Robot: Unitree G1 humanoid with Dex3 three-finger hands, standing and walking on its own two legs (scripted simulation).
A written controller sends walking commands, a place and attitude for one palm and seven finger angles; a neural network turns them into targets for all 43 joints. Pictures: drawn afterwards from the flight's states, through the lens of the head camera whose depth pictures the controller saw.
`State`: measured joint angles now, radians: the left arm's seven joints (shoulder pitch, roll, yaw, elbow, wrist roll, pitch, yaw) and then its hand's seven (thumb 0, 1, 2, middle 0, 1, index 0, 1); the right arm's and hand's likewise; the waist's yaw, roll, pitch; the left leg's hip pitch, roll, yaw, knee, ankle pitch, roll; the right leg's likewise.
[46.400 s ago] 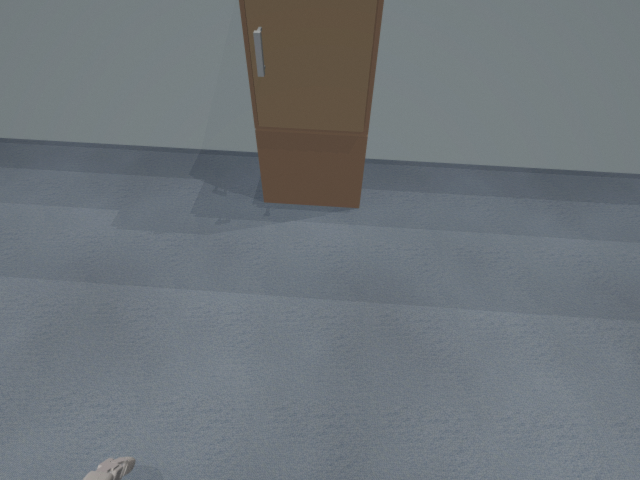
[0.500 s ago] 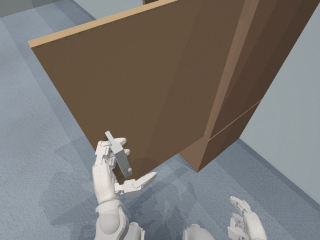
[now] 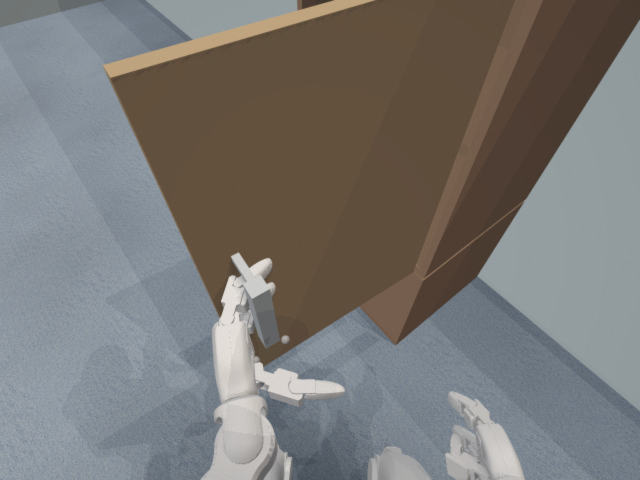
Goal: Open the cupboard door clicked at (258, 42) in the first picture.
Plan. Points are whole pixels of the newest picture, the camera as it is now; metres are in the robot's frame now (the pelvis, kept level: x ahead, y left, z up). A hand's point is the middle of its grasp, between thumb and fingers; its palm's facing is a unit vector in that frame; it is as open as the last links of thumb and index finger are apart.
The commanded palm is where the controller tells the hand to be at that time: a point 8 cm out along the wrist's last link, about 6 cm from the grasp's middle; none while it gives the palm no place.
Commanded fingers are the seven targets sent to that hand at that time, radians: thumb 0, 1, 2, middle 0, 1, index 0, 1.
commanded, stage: slide the hand sideways off the handle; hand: left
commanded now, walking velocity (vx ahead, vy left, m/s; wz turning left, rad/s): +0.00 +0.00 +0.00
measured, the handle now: (255, 302) +0.32 +0.10 +0.04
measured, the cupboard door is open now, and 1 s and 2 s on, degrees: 86 88 88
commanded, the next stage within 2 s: draw the hand back to the body in 1.16 s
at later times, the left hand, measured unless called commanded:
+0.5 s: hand (268, 384) +0.23 +0.07 +0.04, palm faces -0.14 -0.99 -0.02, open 16.2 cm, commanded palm +0.20 +0.14 +0.04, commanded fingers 0.00 -0.50 0.30 -0.15 -0.30 -0.15 -0.30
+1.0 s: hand (211, 417) +0.19 +0.13 +0.04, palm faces -0.07 -1.00 -0.03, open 16.1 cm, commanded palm +0.16 +0.19 +0.04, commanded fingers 0.00 -0.50 0.30 -0.15 -0.30 -0.15 -0.30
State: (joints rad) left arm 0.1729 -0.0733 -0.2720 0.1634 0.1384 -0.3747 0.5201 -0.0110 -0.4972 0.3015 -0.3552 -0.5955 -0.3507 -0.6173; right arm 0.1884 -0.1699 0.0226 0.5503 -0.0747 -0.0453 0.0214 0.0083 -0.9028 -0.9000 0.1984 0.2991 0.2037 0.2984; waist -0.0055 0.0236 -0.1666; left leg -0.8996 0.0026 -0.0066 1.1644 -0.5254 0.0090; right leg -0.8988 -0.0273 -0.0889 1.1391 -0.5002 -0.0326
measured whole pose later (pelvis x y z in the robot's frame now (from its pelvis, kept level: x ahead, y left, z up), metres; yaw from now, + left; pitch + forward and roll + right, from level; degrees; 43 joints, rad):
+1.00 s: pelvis +0.01 -0.01 -0.02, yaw -1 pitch +17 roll -1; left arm 0.61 0.18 -0.02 -0.21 -0.17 -0.43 -0.16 -0.01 -0.50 0.30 -0.17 -0.30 -0.19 -0.31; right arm 0.22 -0.21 -0.01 0.40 0.01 -0.03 -0.03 0.01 -0.90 -0.90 0.20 0.30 0.20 0.30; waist 0.01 0.02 -0.18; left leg -0.98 0.02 -0.02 1.28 -0.60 0.00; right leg -0.97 -0.01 -0.10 1.25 -0.56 -0.04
